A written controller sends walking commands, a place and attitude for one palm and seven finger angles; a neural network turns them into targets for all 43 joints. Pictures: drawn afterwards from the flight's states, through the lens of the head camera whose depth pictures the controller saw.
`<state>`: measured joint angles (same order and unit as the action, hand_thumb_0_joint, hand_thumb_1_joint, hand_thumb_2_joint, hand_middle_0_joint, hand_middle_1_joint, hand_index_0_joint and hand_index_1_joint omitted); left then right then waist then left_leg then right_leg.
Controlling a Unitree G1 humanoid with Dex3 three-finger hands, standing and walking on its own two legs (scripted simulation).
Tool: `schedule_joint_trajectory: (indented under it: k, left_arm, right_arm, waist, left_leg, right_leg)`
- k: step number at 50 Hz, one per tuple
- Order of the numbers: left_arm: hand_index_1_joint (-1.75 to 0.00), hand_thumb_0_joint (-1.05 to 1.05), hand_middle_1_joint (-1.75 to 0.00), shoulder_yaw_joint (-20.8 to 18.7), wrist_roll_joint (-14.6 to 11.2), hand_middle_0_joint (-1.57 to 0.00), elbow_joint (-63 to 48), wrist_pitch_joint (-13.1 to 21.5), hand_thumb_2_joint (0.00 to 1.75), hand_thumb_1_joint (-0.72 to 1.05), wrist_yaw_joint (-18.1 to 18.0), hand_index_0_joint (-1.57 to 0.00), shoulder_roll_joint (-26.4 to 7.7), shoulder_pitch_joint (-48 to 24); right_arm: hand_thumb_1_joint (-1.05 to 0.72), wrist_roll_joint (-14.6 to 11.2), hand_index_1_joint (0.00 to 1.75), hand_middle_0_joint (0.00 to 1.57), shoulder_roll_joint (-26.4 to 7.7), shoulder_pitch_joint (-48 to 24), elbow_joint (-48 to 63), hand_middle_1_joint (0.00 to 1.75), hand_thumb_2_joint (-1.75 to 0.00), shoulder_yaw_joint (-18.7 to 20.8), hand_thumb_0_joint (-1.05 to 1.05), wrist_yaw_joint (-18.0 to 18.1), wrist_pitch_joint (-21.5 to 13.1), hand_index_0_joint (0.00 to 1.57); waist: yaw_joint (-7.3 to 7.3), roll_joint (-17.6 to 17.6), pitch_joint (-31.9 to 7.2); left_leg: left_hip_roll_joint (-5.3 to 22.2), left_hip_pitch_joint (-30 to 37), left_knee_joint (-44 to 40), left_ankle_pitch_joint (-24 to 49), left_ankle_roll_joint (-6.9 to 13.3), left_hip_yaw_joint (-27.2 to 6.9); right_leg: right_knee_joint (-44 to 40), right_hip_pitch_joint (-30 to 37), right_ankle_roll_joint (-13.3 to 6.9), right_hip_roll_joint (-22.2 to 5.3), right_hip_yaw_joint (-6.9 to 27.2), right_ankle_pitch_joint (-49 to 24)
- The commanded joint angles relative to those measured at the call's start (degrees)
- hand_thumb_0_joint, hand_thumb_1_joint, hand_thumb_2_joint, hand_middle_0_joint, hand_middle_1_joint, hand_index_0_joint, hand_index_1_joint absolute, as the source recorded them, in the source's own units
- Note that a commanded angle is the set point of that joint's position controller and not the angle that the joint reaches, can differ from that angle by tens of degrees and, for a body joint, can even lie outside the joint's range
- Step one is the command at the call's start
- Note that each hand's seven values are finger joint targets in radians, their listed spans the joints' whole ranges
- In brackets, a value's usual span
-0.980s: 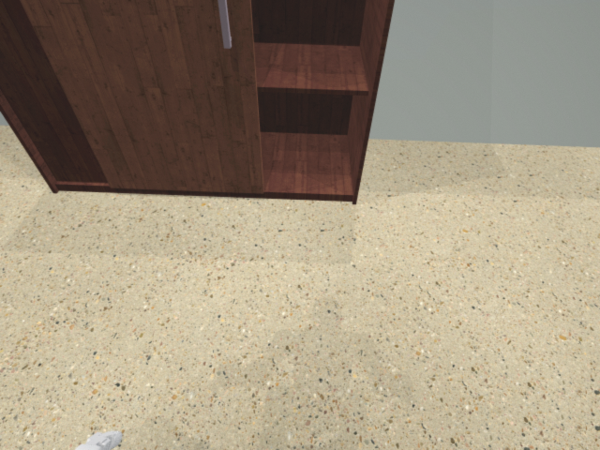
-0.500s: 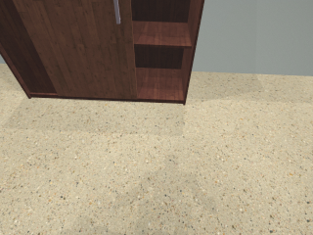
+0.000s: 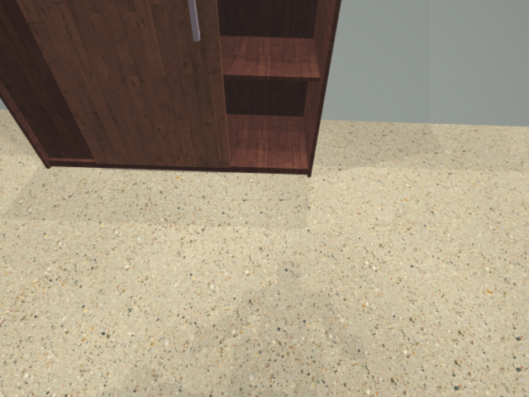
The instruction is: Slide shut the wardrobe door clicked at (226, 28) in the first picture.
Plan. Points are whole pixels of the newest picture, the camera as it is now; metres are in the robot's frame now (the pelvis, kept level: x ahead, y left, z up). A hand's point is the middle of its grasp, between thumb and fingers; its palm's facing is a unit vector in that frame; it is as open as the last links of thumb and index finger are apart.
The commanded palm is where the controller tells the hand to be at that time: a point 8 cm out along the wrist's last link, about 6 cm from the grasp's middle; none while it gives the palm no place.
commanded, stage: look at it before walking up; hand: left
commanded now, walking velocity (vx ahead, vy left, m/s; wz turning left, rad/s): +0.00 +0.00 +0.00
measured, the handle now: out of the picture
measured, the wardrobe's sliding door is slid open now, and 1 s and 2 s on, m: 0.44 0.44 0.44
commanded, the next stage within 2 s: walk to a spot facing it in 0.46 s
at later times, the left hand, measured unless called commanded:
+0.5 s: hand out of the picture +0.08 +0.25 -0.16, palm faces -0.02 -0.94 -0.33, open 7.4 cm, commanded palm none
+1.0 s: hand out of the picture +0.04 +0.25 -0.20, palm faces +0.14 -0.97 -0.17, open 7.4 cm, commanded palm none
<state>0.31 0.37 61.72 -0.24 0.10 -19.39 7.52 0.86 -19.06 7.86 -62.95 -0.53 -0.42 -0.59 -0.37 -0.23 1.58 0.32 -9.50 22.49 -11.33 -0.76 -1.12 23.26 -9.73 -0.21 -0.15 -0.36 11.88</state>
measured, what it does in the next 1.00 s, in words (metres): walks ahead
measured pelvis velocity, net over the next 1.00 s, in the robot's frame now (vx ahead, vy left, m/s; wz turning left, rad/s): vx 0.09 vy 0.07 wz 0.15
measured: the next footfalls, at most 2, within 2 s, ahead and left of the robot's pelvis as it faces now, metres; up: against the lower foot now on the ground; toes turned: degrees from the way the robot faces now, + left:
right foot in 1.40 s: +0.46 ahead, +0.01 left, +0.00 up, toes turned +5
left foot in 1.94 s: +0.60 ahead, +0.30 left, +0.00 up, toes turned +33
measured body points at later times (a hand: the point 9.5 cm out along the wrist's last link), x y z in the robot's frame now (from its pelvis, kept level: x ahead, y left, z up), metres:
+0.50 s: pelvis +0.01 +0.00 +0.00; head +0.01 +0.00 +0.45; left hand +0.08 +0.30 -0.13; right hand +0.09 -0.29 -0.13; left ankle +0.01 +0.13 -0.74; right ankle +0.01 -0.12 -0.74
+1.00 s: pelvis +0.09 +0.07 -0.01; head +0.09 +0.10 +0.44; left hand +0.03 +0.31 -0.18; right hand +0.09 -0.18 -0.15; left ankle +0.06 +0.14 -0.74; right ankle +0.03 -0.08 -0.68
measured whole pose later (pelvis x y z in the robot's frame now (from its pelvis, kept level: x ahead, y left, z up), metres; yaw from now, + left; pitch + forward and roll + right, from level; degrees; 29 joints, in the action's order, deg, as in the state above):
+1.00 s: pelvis +0.09 +0.07 -0.01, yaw +9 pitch +0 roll -1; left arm -2.1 1.4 63.0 -1.5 0.6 -13.3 19.4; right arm 1.3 -10.0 21.7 -61.2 1.1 -0.6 -2.3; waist -1.5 -3.3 0.4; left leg 0.1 -13.7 33.0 -19.6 3.4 6.1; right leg 59.2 -19.9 0.6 -4.8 -3.6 25.9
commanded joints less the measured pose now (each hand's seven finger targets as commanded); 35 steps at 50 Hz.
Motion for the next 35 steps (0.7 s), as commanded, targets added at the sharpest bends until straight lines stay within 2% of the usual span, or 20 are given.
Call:
schedule_joint_trajectory:
  k: [1,9,13,28,29,30,32,33,34,35]
  left_arm:
    - [-0.30,0.00,-0.30,-2.22,0.25,-0.20,-3.98,1.63,0.90,0.90,-0.69,-0.20,-11.81,-2.16]
    - [-0.30,0.00,-0.30,-2.17,0.22,-0.20,-3.66,1.75,0.90,0.90,-0.75,-0.20,-11.75,-2.17]
    - [-0.30,0.00,-0.30,-2.13,0.24,-0.20,-3.48,1.68,0.90,0.90,-0.75,-0.20,-11.79,-1.85]
    - [-0.30,0.00,-0.30,-2.13,0.25,-0.20,-3.27,1.79,0.90,0.90,-0.73,-0.20,-11.99,-1.70]
    - [-0.30,0.00,-0.30,-1.42,0.09,-0.20,-2.40,1.35,0.90,0.90,-0.91,-0.20,-7.95,0.23]
    - [-0.30,0.00,-0.30,-0.83,0.21,-0.20,-1.68,0.66,0.90,0.90,-1.00,-0.20,-5.25,2.46]
    - [-0.30,0.00,-0.30,-1.44,0.64,-0.20,-1.61,-0.16,0.90,0.90,-0.66,-0.20,-6.20,4.85]
    - [-0.30,0.00,-0.30,-2.04,0.84,-0.20,-1.81,-0.40,0.90,0.90,-0.47,-0.20,-7.46,5.93]
    - [-0.30,0.00,-0.30,-2.79,1.01,-0.20,-2.31,-0.48,0.90,0.90,-0.48,-0.20,-8.82,7.64]
    - [-0.30,0.00,-0.30,-3.39,1.12,-0.20,-2.86,-0.34,0.90,0.90,-0.61,-0.20,-9.67,8.84]
  right_arm:
    - [-0.90,-0.35,0.30,0.20,-11.95,-2.96,3.52,0.30,-0.90,2.46,0.00,0.96,-1.18,0.20]
    - [-0.90,-0.36,0.30,0.20,-11.94,-3.36,3.42,0.30,-0.90,2.46,0.00,1.07,-1.24,0.20]
    - [-0.90,-0.39,0.30,0.20,-11.89,-3.72,3.30,0.30,-0.90,2.41,0.00,1.07,-1.20,0.20]
    - [-0.90,-0.45,0.30,0.20,-12.02,-3.95,3.23,0.30,-0.90,2.31,0.00,1.11,-1.18,0.20]
    - [-0.90,-0.23,0.30,0.20,-7.97,-2.13,2.45,0.30,-0.90,1.34,0.00,0.93,-0.76,0.20]
    - [-0.90,0.00,0.30,0.20,-4.86,-0.23,1.89,0.30,-0.90,0.56,0.00,0.72,-0.06,0.20]
    - [-0.90,0.44,0.30,0.20,-4.50,0.68,2.23,0.30,-0.90,0.76,0.00,0.40,0.77,0.20]
    - [-0.90,0.61,0.30,0.20,-4.23,0.92,2.91,0.30,-0.90,0.83,0.00,0.29,1.09,0.20]
    - [-0.90,0.65,0.30,0.20,-3.83,1.09,3.75,0.30,-0.90,1.05,0.00,0.29,1.34,0.20]
    - [-0.90,0.59,0.30,0.20,-3.76,0.54,4.71,0.30,-0.90,1.48,0.00,0.22,1.45,0.20]
  waist:
    - [0.46,-0.23,-3.20]
    - [0.39,-0.08,-3.69]
    - [0.53,0.72,-3.16]
    - [0.45,0.13,-3.63]
    - [0.51,0.06,-5.01]
    - [0.72,-0.51,-4.66]
    - [1.62,-2.37,-0.46]
    - [2.13,-5.19,2.16]
    - [2.82,-9.50,3.01]
    - [3.41,-12.13,4.20]
  left_leg:
    - [6.02,0.44,-3.59,4.98,2.51,-5.45]
    - [6.29,1.47,-3.61,7.58,2.38,-4.95]
    - [6.25,1.35,-3.95,6.84,2.35,-4.95]
    - [6.38,2.38,-4.26,8.25,2.27,-4.92]
    - [6.06,1.97,-3.64,6.60,1.80,-4.56]
    - [5.25,0.42,-2.51,1.76,1.38,-4.00]
    - [3.09,-6.48,0.17,-10.71,1.76,-3.41]
    - [1.44,-11.66,3.30,-15.78,1.62,-2.16]
    - [0.31,-15.06,9.29,-16.62,1.34,0.59]
    - [0.53,-17.35,16.63,-16.77,1.23,2.17]
  right_leg:
    - [-4.83,0.28,-1.78,-6.51,6.88,-2.64]
    - [-4.48,1.22,-1.75,-6.70,6.57,-6.83]
    - [-4.83,1.19,-1.65,-6.75,6.46,-6.02]
    - [-5.35,2.08,-1.65,-6.87,6.49,-7.95]
    - [-5.20,3.39,-0.95,-7.06,5.62,-5.09]
    - [-5.01,3.42,-0.49,-6.85,5.54,2.16]
    - [-6.92,2.16,-1.25,-7.58,7.74,17.35]
    - [-9.12,2.29,-2.41,-9.54,10.04,23.74]
    - [-12.40,2.50,-4.29,-13.26,13.93,29.16]
    - [-15.78,1.34,-6.72,-17.59,18.16,32.19]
